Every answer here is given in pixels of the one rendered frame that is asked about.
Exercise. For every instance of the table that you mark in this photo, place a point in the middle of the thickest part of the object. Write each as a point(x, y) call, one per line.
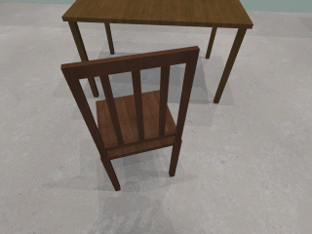
point(195, 13)

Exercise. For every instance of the chair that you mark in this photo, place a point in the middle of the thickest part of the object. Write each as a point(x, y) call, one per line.
point(136, 123)

